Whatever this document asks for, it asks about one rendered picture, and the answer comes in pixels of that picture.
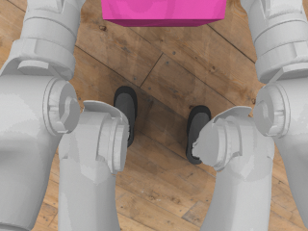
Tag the robot left upper arm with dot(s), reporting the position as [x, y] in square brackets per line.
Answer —
[35, 112]

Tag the robot left foot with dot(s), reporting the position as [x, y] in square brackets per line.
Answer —
[126, 101]

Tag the left robot forearm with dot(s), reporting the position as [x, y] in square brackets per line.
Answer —
[47, 40]

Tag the right robot forearm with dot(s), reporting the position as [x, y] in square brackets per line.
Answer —
[279, 32]

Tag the robot right upper arm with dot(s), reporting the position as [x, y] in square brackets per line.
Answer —
[281, 112]

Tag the right robot shin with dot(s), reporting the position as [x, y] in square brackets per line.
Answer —
[199, 146]

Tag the carton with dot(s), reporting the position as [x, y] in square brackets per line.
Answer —
[163, 13]

